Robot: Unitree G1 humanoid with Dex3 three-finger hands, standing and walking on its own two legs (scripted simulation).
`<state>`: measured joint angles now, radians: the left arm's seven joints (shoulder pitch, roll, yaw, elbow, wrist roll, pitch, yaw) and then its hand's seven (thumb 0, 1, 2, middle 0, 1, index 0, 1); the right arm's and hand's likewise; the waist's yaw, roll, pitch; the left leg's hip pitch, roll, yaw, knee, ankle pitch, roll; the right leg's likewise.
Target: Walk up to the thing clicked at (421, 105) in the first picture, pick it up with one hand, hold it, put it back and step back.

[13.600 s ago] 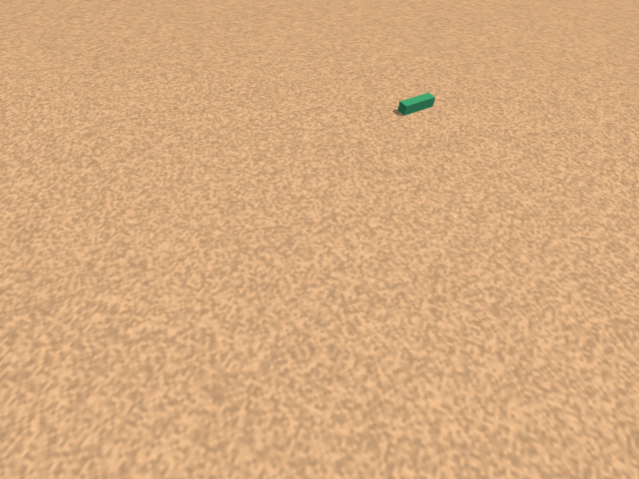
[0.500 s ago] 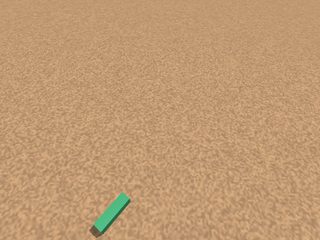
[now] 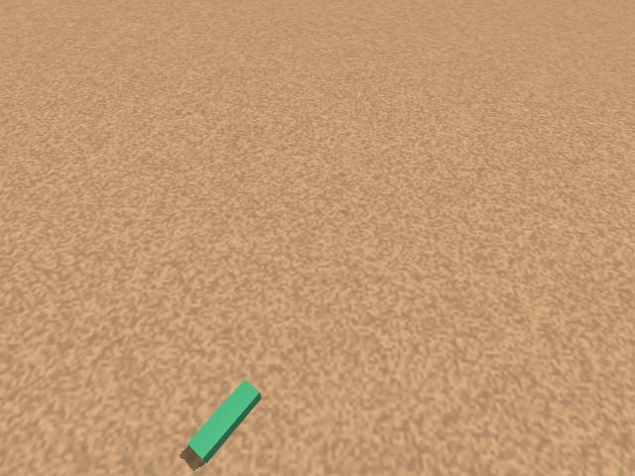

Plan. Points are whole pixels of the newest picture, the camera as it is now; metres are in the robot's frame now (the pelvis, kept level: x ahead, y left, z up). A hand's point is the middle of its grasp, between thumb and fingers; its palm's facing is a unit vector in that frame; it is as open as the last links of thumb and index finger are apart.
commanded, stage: stand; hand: left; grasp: from above
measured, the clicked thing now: (226, 419) +0.37 +0.24 -0.75
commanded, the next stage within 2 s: rise first in 0.28 s
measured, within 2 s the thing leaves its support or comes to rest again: neither
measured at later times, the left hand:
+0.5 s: hand out of the picture +0.10 +0.25 -0.16, palm faces +0.05 -0.94 -0.34, open 7.8 cm
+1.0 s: hand out of the picture +0.12 +0.27 -0.24, palm faces -0.09 -0.84 -0.54, open 14.0 cm
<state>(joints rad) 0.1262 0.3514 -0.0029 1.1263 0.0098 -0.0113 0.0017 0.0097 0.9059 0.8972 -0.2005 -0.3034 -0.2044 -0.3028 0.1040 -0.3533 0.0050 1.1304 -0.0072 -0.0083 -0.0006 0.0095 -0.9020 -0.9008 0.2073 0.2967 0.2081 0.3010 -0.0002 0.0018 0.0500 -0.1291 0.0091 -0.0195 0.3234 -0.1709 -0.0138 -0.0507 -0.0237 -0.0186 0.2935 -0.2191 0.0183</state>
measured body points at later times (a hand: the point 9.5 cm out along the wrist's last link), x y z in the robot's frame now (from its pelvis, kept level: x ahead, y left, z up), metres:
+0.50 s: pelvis -0.01 +0.00 -0.01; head +0.03 +0.00 +0.44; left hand +0.10 +0.30 -0.14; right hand +0.09 -0.29 -0.13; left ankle +0.00 +0.13 -0.75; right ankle -0.04 -0.13 -0.75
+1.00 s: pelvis -0.02 +0.00 -0.08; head +0.08 +0.02 +0.35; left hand +0.13 +0.31 -0.21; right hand +0.12 -0.26 -0.19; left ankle +0.00 +0.13 -0.75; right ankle -0.04 -0.13 -0.75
